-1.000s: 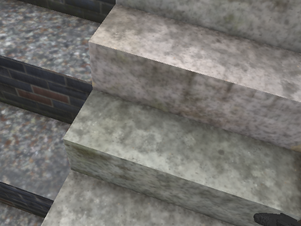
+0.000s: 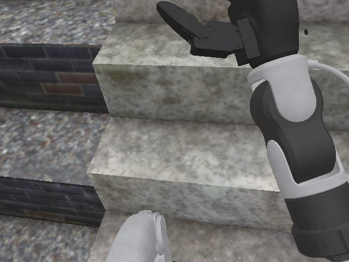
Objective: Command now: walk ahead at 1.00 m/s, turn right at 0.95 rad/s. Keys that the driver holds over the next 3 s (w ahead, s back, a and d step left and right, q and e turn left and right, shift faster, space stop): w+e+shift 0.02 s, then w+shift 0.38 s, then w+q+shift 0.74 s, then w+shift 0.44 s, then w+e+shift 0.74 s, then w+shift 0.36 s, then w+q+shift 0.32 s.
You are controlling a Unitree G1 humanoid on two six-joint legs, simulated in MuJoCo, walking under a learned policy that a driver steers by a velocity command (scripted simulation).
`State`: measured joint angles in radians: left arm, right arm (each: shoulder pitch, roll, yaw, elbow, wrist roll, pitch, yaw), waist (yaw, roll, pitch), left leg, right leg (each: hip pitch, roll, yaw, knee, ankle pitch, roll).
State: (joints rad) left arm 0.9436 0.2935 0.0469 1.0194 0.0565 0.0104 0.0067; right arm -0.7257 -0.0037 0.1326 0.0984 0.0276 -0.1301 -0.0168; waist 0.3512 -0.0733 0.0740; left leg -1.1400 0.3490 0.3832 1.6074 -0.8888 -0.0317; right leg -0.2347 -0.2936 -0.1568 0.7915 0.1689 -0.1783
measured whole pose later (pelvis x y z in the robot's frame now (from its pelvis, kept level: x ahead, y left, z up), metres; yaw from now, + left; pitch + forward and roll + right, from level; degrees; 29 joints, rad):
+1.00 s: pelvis -0.54 -0.13 -0.59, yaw +13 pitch -2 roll +1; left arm 0.31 0.20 0.01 0.77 0.10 0.01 0.09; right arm 0.16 -0.21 -0.01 0.60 0.04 0.13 0.04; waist -0.06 0.03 -0.03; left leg -0.82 0.06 0.02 1.86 -0.40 -0.10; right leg 0.00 -0.20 -0.30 0.47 -0.60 0.13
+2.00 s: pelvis -0.91 -0.01 -0.80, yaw +16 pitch +0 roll +1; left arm 0.35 0.16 -0.02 0.56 0.00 0.08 0.05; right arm 0.22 -0.23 0.00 0.66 -0.01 -0.05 -0.07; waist 0.06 0.00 -0.04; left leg -0.27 0.14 0.24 0.54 -0.25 -0.03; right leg -0.62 -0.06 -0.03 1.37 -0.28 0.02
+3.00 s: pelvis -0.79 -0.16 -0.80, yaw -1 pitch +3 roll +0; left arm 0.36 0.21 0.00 0.77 0.08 -0.09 0.04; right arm 0.12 -0.21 -0.01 0.54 0.00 0.00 -0.04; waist 0.03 0.04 -0.04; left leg -0.94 -0.02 -0.08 2.05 -0.22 -0.01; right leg -0.34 -0.09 -0.17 0.62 -0.32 0.00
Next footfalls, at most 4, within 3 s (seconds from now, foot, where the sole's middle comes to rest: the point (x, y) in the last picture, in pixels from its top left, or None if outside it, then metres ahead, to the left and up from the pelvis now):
0.04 right None -0.10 -0.10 -0.92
0.44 right None -0.14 -0.16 -0.94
0.52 left None -0.32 0.05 -1.13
0.84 right None -0.55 -0.29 -1.35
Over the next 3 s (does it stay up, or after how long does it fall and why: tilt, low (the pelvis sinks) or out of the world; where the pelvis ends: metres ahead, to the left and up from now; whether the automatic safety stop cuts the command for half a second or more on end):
stays up -0.79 -0.16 -0.80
